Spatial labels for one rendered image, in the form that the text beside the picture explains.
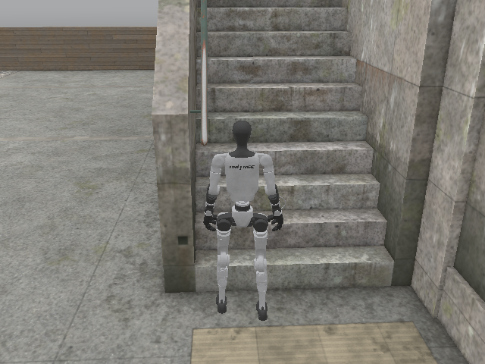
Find stairs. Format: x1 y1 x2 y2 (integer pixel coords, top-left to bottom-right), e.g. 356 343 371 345
195 0 394 292

